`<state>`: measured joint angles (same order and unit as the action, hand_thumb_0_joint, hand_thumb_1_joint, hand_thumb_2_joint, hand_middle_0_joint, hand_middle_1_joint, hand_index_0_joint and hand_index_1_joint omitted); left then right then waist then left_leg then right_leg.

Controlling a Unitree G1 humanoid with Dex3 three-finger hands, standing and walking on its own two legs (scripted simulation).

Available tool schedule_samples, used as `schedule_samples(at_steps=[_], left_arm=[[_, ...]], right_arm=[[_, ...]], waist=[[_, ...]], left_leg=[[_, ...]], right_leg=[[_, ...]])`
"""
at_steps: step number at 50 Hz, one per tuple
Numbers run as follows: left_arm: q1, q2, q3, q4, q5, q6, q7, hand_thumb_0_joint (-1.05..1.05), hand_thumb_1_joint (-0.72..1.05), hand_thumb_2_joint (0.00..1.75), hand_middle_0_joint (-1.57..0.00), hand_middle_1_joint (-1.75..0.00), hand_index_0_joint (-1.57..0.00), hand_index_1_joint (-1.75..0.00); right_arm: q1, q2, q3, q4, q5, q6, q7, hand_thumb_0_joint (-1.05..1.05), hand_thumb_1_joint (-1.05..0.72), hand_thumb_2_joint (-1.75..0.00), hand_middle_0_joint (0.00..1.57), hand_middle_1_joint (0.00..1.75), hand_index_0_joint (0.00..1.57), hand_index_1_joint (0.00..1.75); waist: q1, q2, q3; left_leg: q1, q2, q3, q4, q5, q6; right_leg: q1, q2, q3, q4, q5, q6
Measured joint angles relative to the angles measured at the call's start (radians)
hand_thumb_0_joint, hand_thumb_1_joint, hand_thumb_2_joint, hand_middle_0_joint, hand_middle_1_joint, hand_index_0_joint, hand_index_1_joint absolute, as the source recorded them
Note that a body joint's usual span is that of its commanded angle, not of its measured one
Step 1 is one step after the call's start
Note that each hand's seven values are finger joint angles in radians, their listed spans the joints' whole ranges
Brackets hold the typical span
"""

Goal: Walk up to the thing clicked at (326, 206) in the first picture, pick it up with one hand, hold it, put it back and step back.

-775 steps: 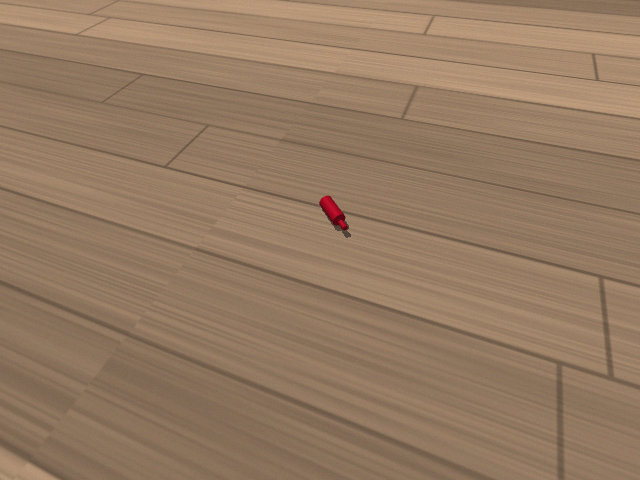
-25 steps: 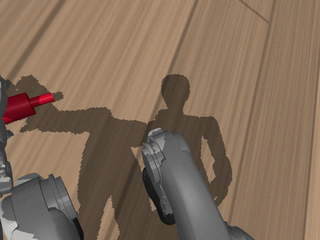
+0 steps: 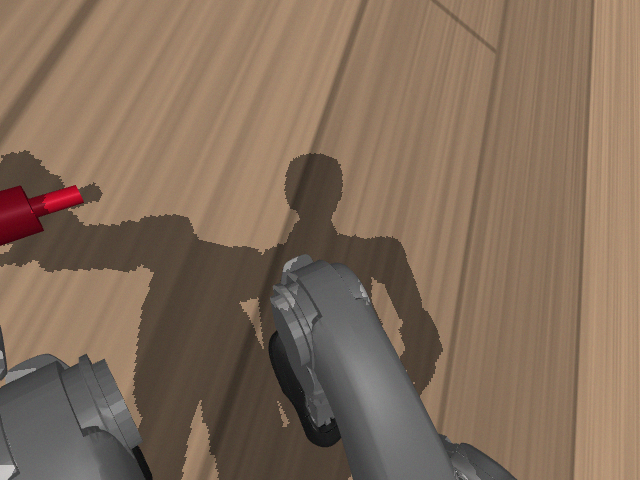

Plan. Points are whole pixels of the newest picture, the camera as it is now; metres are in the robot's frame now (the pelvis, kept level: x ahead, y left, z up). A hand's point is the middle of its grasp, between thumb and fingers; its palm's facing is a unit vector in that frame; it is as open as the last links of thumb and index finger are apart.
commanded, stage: close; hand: left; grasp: from above
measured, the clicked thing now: out of the picture +0.48 +0.23 -0.27
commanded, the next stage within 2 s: settle in 1.52 s
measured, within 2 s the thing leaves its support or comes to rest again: leaves its support in 1.92 s
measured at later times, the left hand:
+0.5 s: hand out of the picture +0.45 +0.26 -0.25, palm faces -0.44 -0.15 -0.89, open 11.5 cm
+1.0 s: hand out of the picture +0.45 +0.26 -0.25, palm faces -0.44 -0.16 -0.88, open 10.0 cm
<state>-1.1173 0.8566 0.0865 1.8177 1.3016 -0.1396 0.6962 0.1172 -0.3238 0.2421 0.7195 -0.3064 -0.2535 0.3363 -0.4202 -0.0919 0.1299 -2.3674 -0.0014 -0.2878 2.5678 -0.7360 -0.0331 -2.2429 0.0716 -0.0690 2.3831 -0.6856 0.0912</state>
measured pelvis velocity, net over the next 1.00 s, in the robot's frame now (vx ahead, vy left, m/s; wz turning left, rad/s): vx -0.01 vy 0.00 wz -0.01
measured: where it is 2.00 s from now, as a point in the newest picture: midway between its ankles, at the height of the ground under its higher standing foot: (234, 458)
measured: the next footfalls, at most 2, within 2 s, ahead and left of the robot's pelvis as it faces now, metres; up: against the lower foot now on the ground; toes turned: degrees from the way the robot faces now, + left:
none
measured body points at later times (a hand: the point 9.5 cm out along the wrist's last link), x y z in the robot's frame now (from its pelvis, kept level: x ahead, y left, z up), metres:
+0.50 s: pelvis +0.00 +0.00 +0.00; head +0.27 +0.12 +0.34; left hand +0.47 +0.27 -0.20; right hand +0.03 -0.25 -0.05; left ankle +0.05 +0.13 -0.27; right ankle +0.12 -0.15 -0.26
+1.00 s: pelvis -0.01 +0.00 +0.01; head +0.27 +0.12 +0.34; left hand +0.47 +0.27 -0.20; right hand +0.03 -0.25 -0.04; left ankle +0.05 +0.13 -0.27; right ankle +0.12 -0.15 -0.26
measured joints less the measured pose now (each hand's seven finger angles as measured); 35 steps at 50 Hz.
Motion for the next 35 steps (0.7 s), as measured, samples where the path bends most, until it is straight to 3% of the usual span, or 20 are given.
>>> schedule_samples(at_steps=[8, 19, 28, 35], left_arm=[[0.001, 0.014, -0.012, -0.006, -0.022, -0.003, -0.016, 0.0, -0.23, 0.9, -0.17, -1.15, -0.24, -1.07], [0.004, 0.024, -0.017, -0.009, -0.019, -0.008, -0.002, 0.0, -0.2, 0.9, -0.2, -1.13, -0.27, -1.06], [0.003, 0.025, -0.032, -0.006, -0.047, -0.004, -0.013, 0.0, -0.15, 0.88, -0.25, -1.1, -0.31, -1.03], [0.004, 0.036, -0.015, -0.013, -0.035, -0.007, -0.004, 0.0, -0.1, 0.84, -0.29, -1.06, -0.35, -0.99]], right_arm=[[0.002, -0.008, 0.013, -0.011, 0.007, -0.02, 0.005, 0.0, -0.9, -0.9, 0.2, 0.3, 0.2, 0.29], [-0.002, -0.009, 0.028, -0.018, 0.005, -0.024, 0.01, 0.0, -0.9, -0.9, 0.2, 0.3, 0.2, 0.29], [-0.006, -0.015, 0.031, -0.029, 0.013, -0.032, 0.003, 0.0, -0.9, -0.9, 0.2, 0.3, 0.2, 0.29], [-0.002, -0.02, 0.039, -0.03, 0.014, -0.029, -0.001, 0.0, -0.9, -0.9, 0.2, 0.3, 0.2, 0.29]], waist=[[0.0, -0.007, 0.019], [0.0, -0.014, 0.024], [-0.005, -0.017, 0.041], [-0.009, -0.023, 0.044]], left_leg=[[0.006, 0.001, -0.006, 0.005, -0.003, 0.002], [0.016, 0.003, -0.017, 0.0, -0.005, -0.006], [0.023, 0.006, -0.017, -0.01, 0.002, -0.006], [0.029, 0.006, -0.021, -0.016, 0.004, -0.011]], right_leg=[[0.009, -0.001, -0.006, -0.002, 0.001, 0.001], [0.016, -0.002, -0.016, -0.01, 0.005, 0.002], [0.021, -0.001, -0.017, -0.021, 0.014, 0.009], [0.024, -0.002, -0.021, -0.025, 0.019, 0.007]])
